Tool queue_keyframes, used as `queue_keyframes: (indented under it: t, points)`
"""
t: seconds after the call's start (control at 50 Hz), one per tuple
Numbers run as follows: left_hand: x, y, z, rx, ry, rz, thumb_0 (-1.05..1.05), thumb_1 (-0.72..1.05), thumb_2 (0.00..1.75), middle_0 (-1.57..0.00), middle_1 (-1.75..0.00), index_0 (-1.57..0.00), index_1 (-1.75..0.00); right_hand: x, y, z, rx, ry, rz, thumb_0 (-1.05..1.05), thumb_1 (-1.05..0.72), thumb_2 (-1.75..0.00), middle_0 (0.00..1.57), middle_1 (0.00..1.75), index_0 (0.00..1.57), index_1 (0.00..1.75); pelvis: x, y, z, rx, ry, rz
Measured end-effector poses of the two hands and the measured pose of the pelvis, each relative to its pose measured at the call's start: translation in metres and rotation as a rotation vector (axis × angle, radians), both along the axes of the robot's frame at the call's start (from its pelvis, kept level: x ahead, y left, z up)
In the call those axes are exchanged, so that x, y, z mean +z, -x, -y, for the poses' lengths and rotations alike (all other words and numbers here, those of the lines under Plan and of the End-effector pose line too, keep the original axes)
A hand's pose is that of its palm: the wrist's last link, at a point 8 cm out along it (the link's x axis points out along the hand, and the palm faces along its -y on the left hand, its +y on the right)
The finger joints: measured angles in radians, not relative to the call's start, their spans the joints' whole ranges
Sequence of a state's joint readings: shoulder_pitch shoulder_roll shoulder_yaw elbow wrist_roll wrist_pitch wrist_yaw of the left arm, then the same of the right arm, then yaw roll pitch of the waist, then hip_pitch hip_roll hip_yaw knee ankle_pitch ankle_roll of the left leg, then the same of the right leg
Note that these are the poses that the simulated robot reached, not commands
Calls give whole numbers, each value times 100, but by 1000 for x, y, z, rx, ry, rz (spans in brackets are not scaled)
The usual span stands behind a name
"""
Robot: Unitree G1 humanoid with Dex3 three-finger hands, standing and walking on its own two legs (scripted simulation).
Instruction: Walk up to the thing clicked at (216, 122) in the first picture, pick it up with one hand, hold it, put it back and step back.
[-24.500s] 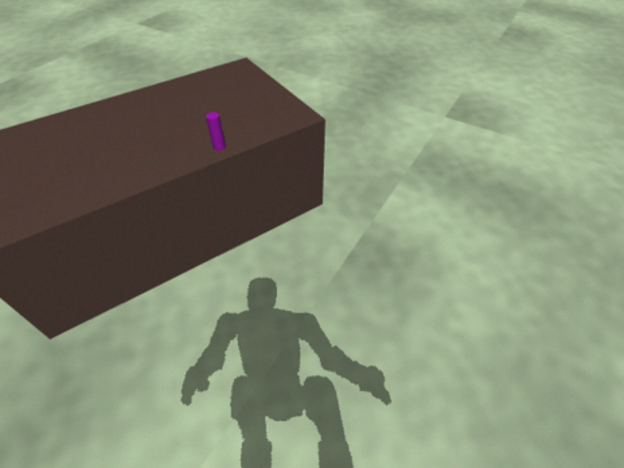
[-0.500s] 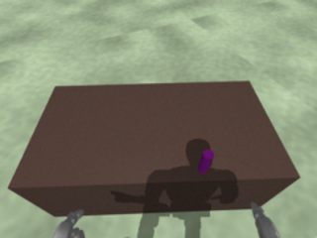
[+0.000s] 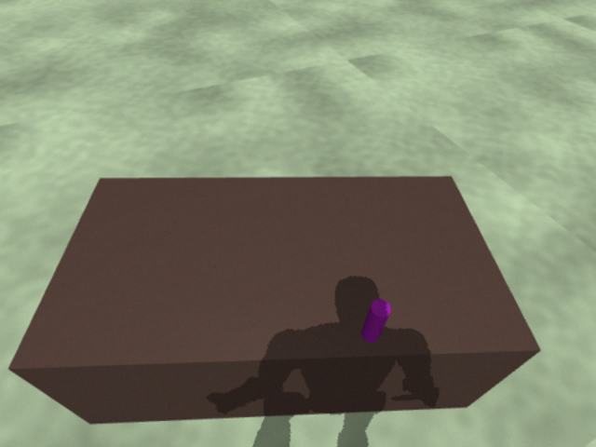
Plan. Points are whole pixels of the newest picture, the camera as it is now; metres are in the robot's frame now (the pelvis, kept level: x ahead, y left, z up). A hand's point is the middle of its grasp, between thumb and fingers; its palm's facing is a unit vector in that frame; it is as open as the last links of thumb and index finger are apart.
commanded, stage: home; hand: right
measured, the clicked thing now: (375, 321) +0.43 -0.17 -0.26
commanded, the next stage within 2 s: stand in 0.28 s
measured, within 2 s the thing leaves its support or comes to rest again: neither
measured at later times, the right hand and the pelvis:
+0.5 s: hand out of the picture +0.05 -0.23 -0.15, palm faces -0.03 +0.93 -0.37, open 16.7 cm; pelvis -0.01 +0.02 +0.01, yaw +0 degrees
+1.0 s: hand out of the picture +0.06 -0.23 -0.15, palm faces -0.02 +0.93 -0.37, open 7.6 cm; pelvis -0.01 +0.03 +0.01, yaw +0 degrees
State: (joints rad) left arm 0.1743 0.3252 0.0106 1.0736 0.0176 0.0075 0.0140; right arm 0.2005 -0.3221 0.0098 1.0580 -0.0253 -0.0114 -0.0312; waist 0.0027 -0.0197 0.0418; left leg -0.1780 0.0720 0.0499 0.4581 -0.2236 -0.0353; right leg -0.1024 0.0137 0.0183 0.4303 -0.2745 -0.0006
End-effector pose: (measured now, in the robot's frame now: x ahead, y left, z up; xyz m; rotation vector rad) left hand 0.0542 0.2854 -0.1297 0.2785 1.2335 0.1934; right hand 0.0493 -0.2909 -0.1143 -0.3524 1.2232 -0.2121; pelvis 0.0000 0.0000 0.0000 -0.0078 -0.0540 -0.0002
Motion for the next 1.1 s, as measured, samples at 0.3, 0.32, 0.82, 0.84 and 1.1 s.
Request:
queue_keyframes:
  t: [0.3, 0.32, 0.82, 0.84, 1.1]
  points:
    - [3, 11, -17, 13, -1, -29, 1, 90, 90, -20, -31, -21, -31, 5, -1, -10, -2, 2, -8, -1, 52, -6, 6, 6, 6, 6, 5, 8, -12, 3, 2, 5]
    - [3, 12, -19, 15, -3, -34, 1, 90, 90, -20, -31, -21, -31, 5, 0, -10, -3, 1, -11, -1, 52, -6, 6, 6, 6, 6, 5, 8, -13, 3, 1, 5]
    - [5, 9, -31, 6, -9, -38, 1, 90, 90, -20, -30, -20, -30, 5, -6, -21, -15, -12, -11, 0, -54, -81, 20, 29, 20, 29, 7, 6, -25, 3, -3, 3]
    - [6, 8, -31, 5, -8, -37, 1, 90, 90, -20, -30, -20, -30, 5, -6, -21, -15, -12, -11, 0, -60, -83, 20, 30, 20, 29, 7, 6, -26, 3, -3, 3]
    - [7, 3, -35, -1, -11, -32, 1, 90, 90, -20, -30, -20, -30, 6, -6, -21, -18, -9, -19, 0, -88, -90, 20, 30, 21, 30, 7, 4, -28, 6, -2, -4]
